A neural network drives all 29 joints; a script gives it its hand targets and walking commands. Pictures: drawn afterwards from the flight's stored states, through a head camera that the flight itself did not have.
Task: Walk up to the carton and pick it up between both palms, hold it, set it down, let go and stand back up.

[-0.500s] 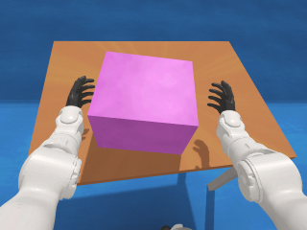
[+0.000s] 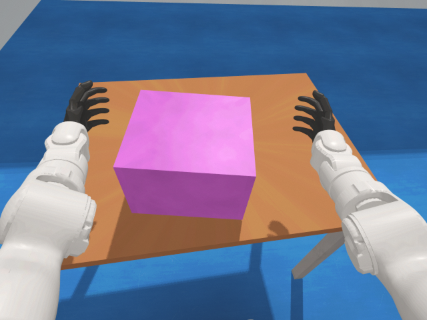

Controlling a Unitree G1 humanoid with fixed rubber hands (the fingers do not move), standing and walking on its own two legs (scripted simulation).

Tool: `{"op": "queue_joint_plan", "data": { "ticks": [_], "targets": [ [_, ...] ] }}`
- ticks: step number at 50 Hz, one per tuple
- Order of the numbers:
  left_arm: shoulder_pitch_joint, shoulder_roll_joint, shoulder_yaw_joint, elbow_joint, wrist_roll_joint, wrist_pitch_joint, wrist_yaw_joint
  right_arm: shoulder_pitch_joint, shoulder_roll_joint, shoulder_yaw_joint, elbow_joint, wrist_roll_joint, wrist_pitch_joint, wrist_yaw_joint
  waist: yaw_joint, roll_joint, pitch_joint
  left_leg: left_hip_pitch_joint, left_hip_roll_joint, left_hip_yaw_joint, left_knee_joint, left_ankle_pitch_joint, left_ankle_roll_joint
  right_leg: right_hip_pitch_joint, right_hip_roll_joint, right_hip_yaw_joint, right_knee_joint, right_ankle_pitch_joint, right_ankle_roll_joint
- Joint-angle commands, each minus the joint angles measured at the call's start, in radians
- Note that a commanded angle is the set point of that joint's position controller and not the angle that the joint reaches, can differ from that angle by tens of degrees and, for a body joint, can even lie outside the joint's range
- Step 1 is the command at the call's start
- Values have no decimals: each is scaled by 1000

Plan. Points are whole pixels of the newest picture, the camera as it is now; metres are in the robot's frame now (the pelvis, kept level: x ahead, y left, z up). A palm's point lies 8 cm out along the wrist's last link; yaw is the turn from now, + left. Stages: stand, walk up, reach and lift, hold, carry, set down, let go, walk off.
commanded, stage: set down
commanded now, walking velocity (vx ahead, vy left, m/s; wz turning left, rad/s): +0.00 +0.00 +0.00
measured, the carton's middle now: (191, 154) +0.50 +0.01 -0.01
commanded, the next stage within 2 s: none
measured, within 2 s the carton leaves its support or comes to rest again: neither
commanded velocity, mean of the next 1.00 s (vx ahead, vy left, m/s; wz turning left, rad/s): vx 0.00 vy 0.00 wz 0.00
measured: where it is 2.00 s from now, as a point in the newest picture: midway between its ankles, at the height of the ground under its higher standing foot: outside the picture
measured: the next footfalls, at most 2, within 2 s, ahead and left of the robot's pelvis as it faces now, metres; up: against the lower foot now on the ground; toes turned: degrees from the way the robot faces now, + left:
none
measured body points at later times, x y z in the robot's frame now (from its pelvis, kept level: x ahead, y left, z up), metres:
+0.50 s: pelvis +0.02 +0.00 +0.03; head +0.04 +0.03 +0.48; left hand +0.50 +0.20 +0.17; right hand +0.43 -0.24 +0.17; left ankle +0.05 +0.12 -0.71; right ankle +0.05 -0.11 -0.71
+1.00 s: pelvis +0.02 +0.02 +0.04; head -0.02 +0.05 +0.48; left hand +0.43 +0.23 +0.14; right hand +0.36 -0.22 +0.13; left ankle +0.05 +0.12 -0.71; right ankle +0.05 -0.11 -0.71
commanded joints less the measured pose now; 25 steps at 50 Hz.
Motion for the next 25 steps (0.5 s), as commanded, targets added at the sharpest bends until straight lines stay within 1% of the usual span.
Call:
{"op": "queue_joint_plan", "data": {
  "ticks": [1,2,3,4,5,6,7,8,9,10,11,12,13,14,15,16,17,18,19,20,21,22,23,24,25],
  "targets": [
    [-435,167,34,-152,1,-31,-6,-370,-127,-24,-151,7,-22,-12,3,81,-435,331,-50,-8,-70,84,-6,227,23,-16,-120,108,37],
    [-437,171,20,-200,9,-39,-6,-343,-130,-42,-185,-7,-22,-5,-10,96,-473,359,-44,-10,-76,104,-9,244,22,-17,-114,127,32],
    [-442,178,25,-260,-7,-39,-6,-342,-139,-52,-222,-18,-24,-3,-15,113,-511,395,-46,-17,-84,123,-13,244,26,-20,-112,146,32],
    [-425,183,21,-233,3,-40,0,-338,-147,-67,-221,-16,-28,-5,-11,137,-509,409,-49,-9,-80,136,-22,239,26,-21,-118,173,35],
    [-448,189,28,-299,-3,-36,2,-355,-144,-67,-292,-12,-31,-12,-16,128,-554,417,-52,-9,-76,157,-15,262,30,-24,-128,204,36],
    [-423,178,27,-257,3,-29,4,-336,-133,-67,-261,-4,-24,-14,-7,165,-525,422,-52,-2,-80,150,-24,247,26,-12,-121,194,36],
    [-425,172,32,-287,-3,-26,1,-322,-115,-49,-278,-20,-17,-18,-29,138,-516,430,-51,-7,-80,180,-13,262,22,-23,-138,218,41],
    [-425,185,36,-325,4,-22,-5,-324,-121,-60,-269,-21,-10,-21,-28,153,-521,439,-55,-13,-87,181,-16,277,24,-24,-135,246,46],
    [-407,189,46,-342,5,-17,-7,-322,-114,-57,-292,-14,-6,-25,-20,147,-534,452,-58,-5,-93,196,-8,309,16,-18,-143,270,48],
    [-437,174,55,-296,17,-5,-8,-324,-120,-68,-250,-16,2,-28,-29,172,-482,437,-55,-16,-108,176,-12,289,16,-14,-147,255,43],
    [-441,183,67,-396,20,7,-5,-319,-132,-86,-333,-19,4,-32,-20,190,-517,493,-59,-12,-126,198,-22,318,21,-16,-170,252,37],
    [-452,193,72,-461,35,29,-2,-322,-158,-104,-340,-20,13,-39,-30,192,-570,536,-57,-18,-140,219,-26,361,30,-21,-178,288,39],
    [-413,188,92,-409,38,43,-2,-320,-152,-105,-347,-28,18,-44,-35,189,-566,553,-50,-20,-135,210,-18,346,21,-16,-193,290,40],
    [-413,208,118,-465,27,52,2,-323,-156,-99,-418,-23,21,-52,-10,164,-576,556,-62,-8,-154,219,-17,374,24,-5,-204,304,42],
    [-360,227,135,-443,44,74,9,-306,-168,-79,-459,-2,29,-55,19,137,-580,564,-65,8,-175,239,-17,427,24,-4,-214,332,51],
    [-370,218,153,-501,44,86,13,-321,-168,-102,-515,-18,40,-63,-8,119,-607,589,-60,-10,-189,243,-14,439,27,-7,-230,356,53],
    [-346,200,155,-508,66,104,13,-287,-156,-81,-439,-15,56,-62,12,170,-556,616,-54,-19,-204,299,-21,457,33,-12,-235,384,43],
    [-301,200,152,-480,82,126,11,-229,-156,-57,-378,-10,71,-65,3,142,-502,637,-51,-23,-209,327,-24,488,42,-9,-253,392,36],
    [-343,209,157,-404,87,145,2,-309,-162,-77,-370,-16,93,-67,0,156,-436,602,-50,-22,-223,255,-20,455,39,-2,-270,306,29],
    [-288,182,152,-438,89,154,-3,-228,-148,-61,-359,-23,105,-67,-1,111,-400,625,-54,-25,-232,222,-22,470,39,-14,-280,250,25],
    [-289,206,180,-450,79,151,-6,-234,-140,-66,-419,-23,109,-69,5,108,-405,618,-55,-18,-252,206,-11,482,33,-2,-308,234,29],
    [-206,199,195,-449,95,156,-11,-150,-115,-48,-447,-20,109,-83,2,51,-386,631,-54,-15,-243,271,-6,546,29,-4,-304,339,34],
    [-101,166,200,-477,119,153,-26,-28,-84,-24,-451,-13,91,-88,11,60,-393,673,-59,-20,-257,382,-10,630,33,11,-310,461,34],
    [-66,173,233,-485,141,153,-38,-30,-65,-32,-459,-17,83,-85,4,72,-358,665,-60,-28,-260,424,-12,663,28,7,-296,535,34],
    [-30,162,242,-437,186,162,-54,-5,-58,-7,-426,-30,82,-90,17,25,-312,649,-63,-19,-267,432,-4,712,28,22,-306,587,45]
  ]
}}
